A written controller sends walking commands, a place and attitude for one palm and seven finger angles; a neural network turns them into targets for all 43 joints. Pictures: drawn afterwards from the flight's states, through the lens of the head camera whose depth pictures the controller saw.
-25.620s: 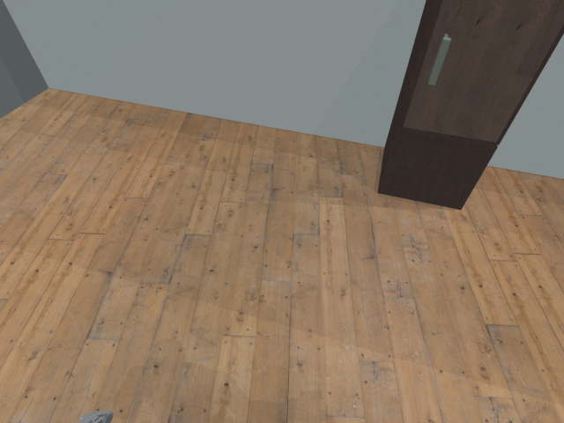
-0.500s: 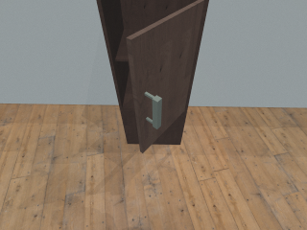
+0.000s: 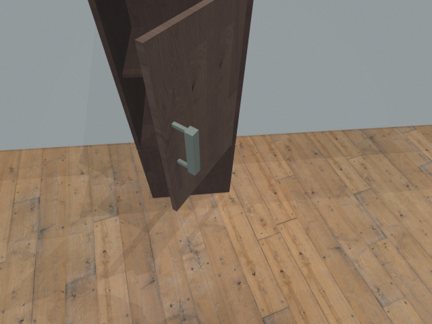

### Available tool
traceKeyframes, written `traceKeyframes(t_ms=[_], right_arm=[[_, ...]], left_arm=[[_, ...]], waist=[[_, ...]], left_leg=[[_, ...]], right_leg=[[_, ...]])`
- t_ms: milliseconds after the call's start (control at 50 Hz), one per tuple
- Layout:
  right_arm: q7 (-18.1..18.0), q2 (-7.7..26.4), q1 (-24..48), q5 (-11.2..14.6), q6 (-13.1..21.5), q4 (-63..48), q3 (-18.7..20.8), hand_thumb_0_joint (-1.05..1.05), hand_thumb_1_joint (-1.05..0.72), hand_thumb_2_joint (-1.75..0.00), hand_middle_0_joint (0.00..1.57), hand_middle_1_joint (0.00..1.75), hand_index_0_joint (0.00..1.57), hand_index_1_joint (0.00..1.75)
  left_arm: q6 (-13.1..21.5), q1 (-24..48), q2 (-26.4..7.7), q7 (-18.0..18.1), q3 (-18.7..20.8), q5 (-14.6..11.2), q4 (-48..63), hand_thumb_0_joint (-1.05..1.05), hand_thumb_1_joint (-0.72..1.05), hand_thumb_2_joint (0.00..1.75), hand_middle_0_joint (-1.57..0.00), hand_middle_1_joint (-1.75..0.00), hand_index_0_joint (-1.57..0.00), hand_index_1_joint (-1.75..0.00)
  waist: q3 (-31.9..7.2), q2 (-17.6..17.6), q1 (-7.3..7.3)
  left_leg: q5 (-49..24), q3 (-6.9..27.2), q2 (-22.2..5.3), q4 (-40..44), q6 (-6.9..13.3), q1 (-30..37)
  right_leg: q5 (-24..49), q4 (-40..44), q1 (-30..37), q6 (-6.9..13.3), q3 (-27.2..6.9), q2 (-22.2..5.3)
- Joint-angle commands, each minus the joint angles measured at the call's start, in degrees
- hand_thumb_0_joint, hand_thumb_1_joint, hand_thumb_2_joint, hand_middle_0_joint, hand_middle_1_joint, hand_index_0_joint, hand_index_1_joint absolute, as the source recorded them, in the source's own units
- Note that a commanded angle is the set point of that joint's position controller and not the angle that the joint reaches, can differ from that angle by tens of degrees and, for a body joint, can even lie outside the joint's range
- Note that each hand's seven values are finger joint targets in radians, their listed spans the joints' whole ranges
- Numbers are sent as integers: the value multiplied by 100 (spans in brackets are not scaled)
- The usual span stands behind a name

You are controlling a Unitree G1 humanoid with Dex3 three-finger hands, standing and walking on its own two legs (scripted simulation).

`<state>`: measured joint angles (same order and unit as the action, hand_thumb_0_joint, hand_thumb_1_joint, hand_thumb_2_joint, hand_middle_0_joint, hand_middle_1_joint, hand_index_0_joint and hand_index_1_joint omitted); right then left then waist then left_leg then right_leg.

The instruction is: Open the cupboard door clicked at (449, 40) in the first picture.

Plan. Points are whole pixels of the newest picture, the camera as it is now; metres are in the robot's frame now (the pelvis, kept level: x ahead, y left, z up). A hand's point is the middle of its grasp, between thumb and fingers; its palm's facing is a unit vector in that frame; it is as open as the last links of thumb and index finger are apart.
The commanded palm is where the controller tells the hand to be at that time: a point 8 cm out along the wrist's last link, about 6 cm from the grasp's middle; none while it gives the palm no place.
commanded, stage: walk to a spot facing it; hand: left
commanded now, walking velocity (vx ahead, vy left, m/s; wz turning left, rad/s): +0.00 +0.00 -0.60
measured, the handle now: (185, 149) +0.51 +0.11 -0.04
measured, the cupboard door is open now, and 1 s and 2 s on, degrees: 51 51 51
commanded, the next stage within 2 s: none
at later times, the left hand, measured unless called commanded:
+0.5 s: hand out of the picture +0.12 +0.15 -0.16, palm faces -0.25 -0.93 -0.26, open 7.4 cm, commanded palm none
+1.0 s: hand (192, 283) +0.22 +0.07 -0.16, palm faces -0.56 -0.77 -0.29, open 7.4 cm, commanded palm none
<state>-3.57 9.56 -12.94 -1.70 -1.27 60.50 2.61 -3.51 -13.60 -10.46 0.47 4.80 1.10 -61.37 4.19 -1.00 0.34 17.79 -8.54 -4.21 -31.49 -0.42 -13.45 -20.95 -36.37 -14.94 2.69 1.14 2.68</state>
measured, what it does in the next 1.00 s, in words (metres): steps on the spot, turning right: right foot, then left foot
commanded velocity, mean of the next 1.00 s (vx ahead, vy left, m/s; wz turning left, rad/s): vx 0.00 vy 0.00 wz -0.60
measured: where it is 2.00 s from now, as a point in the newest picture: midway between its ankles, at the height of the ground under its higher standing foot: outside the picture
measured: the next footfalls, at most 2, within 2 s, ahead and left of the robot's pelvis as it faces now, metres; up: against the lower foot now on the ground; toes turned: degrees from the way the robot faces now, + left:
right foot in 0.22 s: +0.02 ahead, -0.14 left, +0.00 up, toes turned -9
left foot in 0.58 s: +0.11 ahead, +0.08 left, +0.00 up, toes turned -20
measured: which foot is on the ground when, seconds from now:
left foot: down 0.00-0.22, up 0.24-0.56, down 0.58-0.86, up 0.88-1.00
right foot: up 0.00-0.20, down 0.22-0.56, up 0.58-0.84, down 0.86-1.00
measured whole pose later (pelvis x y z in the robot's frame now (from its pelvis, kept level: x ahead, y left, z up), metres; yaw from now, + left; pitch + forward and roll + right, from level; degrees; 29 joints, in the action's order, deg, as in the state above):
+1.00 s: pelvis +0.02 -0.05 +0.00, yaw -35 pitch +0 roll +0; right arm -1.9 15.5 -11.3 -0.7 -3.9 53.0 3.5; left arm -2.4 -7.7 -14.5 0.1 3.7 1.6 -51.3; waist 7.8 0.9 -0.9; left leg 28.8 -2.5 -4.8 -59.4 -4.0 -24.9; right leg -16.3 -33.9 -17.7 1.2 -0.8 1.2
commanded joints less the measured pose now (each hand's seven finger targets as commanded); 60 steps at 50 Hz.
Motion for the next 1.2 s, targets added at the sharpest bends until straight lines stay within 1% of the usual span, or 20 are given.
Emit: traceKeyframes(t_ms=[0,160,200,240,300,480,520,540,560,580,660,720,800,840,900,1080,1100,1120,1140,1180], right_arm=[[-57,1157,-538,-60,121,-369,164,0,-90,-90,20,30,20,30],[106,1402,110,-12,50,-829,290,0,-90,-90,20,30,20,30],[183,903,502,86,-35,-1264,204,0,-90,-90,20,30,20,30],[161,923,752,91,-66,-1284,212,0,-90,-90,20,30,20,30],[179,816,638,98,-38,-1211,170,0,-90,-90,20,30,20,30],[120,774,409,187,49,-1319,150,0,-90,-90,20,30,20,30],[66,1078,-116,147,135,-1198,183,0,-90,-90,20,30,20,30],[51,1699,-222,31,185,-1249,278,0,-90,-90,20,30,20,30],[34,1829,-292,18,144,-1361,289,0,-90,-90,20,30,20,30],[21,1726,-226,-47,176,-1366,246,0,-90,-90,20,30,20,30],[34,1362,205,-44,154,-1511,133,0,-90,-90,20,30,20,30],[76,1510,-191,-37,132,-1334,207,0,-90,-90,20,30,20,30],[141,1591,-111,26,59,-1319,272,0,-90,-90,20,30,20,30],[205,938,292,132,41,-1698,135,0,-90,-90,20,30,20,30],[134,1084,398,136,-19,-1503,160,0,-90,-90,20,30,20,30],[180,853,-659,107,57,-1103,122,0,-90,-90,20,30,20,30],[142,1179,-986,48,124,-1025,174,0,-90,-90,20,30,20,30],[121,1854,-1325,-92,182,-1004,292,0,-90,-90,20,30,20,30],[40,2062,-1219,-75,192,-1102,307,0,-90,-90,20,30,20,30],[134,1640,-752,-92,301,-1207,191,0,-90,-90,20,30,20,30]], left_arm=[[81,463,-489,-112,157,8,762,0,90,90,-20,-30,-20,-30],[176,-134,-757,-196,164,22,822,0,90,90,-20,-30,-20,-30],[248,-512,-1849,-53,336,25,781,0,90,90,-20,-30,-20,-30],[228,-115,-1612,49,298,34,940,0,90,90,-20,-30,-20,-30],[255,209,-1331,95,224,43,1137,0,90,90,-20,-30,-20,-30],[196,225,-1405,54,271,38,1276,0,90,90,-20,-30,-20,-30],[160,414,-1114,16,206,-31,1393,0,90,90,-20,-30,-20,-30],[155,296,-752,-67,129,-81,1514,0,90,90,-20,-30,-20,-30],[205,443,-884,-101,115,-24,1652,0,90,90,-20,-30,-20,-30],[199,575,-970,-157,156,46,1605,0,90,90,-20,-30,-20,-30],[132,547,-729,-282,104,-1,1449,0,90,90,-20,-30,-20,-30],[148,769,-655,-315,15,-11,1482,0,90,90,-20,-30,-20,-30],[199,258,-879,-284,63,-14,1327,0,90,90,-20,-30,-20,-30],[275,-448,-1957,-118,285,50,1120,0,90,90,-20,-30,-20,-30],[200,41,-1586,42,225,18,1225,0,90,90,-20,-30,-20,-30],[140,787,-1399,-42,176,14,1459,0,90,90,-20,-30,-20,-30],[111,833,-1098,-84,109,-15,1552,0,90,90,-20,-30,-20,-30],[96,849,-712,-159,21,-53,1733,0,90,90,-20,-30,-20,-30],[160,1291,-909,-245,88,-23,1970,0,90,90,-20,-30,-20,-30],[234,1191,-924,-348,150,106,1726,0,90,90,-20,-30,-20,-30]], waist=[[-126,917,-105],[-597,465,305],[-495,-1821,563],[-363,-1417,325],[-750,-784,113],[-764,-668,-71],[-810,91,-345],[-831,1874,-319],[-681,1667,-329],[-556,1067,-311],[-538,1407,-18],[-772,1357,-223],[-731,1038,82],[-842,-1786,481],[-789,-1483,296],[-599,-645,-372],[-598,265,-500],[-514,2142,-653],[-223,1449,-602],[-5,947,-294]], left_leg=[[-1997,1689,-2103,1519,1189,612],[-1565,-30,-1233,-238,212,-1],[2074,12,37,-2861,-286,-1859],[1491,882,-108,-3628,-228,-2211],[920,815,-42,-3191,-324,-1747],[271,832,354,-521,-228,-439],[-394,1328,-196,977,-32,1040],[-892,3013,-1775,1554,592,1527],[-1380,3450,-2584,1585,1182,976],[-2029,3310,-2392,1485,1356,719],[-3511,1062,-1298,843,766,691],[-3546,761,-1290,636,665,854],[-2398,474,-1211,-171,229,104],[1937,-115,17,-2502,-382,-2093],[1389,882,-212,-3405,-337,-2172],[13,488,258,40,-273,433],[700,1246,-350,1039,-33,1104],[2140,3415,-2005,2055,591,1343],[2705,3919,-2716,2516,1115,439],[1917,3137,-2149,2305,937,192]], right_leg=[[-1076,-2329,-1430,-213,-321,-407],[1025,790,585,-221,319,-327],[3407,1849,1091,877,-2750,-2448],[2731,1642,831,1089,-2739,-1966],[3525,1294,909,895,-2037,-1551],[3476,1064,448,673,-2449,-1162],[1983,512,-847,171,-2046,-565],[-411,-661,-1856,-247,-1043,246],[-1556,-1874,-1854,-436,-520,25],[-1434,-2670,-1950,-496,-535,-83],[-815,-2454,-1609,-627,-32,-357],[-602,-1073,-922,-531,373,-227],[839,862,592,-294,466,-174],[3669,1678,1880,763,-2547,-2483],[3333,1358,1346,1034,-2070,-1921],[362,1323,-774,440,-1941,-1061],[-915,748,-1635,153,-1569,-542],[-1648,-1096,-2564,-242,-449,338],[-1353,-2079,-2554,-282,-438,-205],[-633,-2966,-2539,-317,-397,-460]])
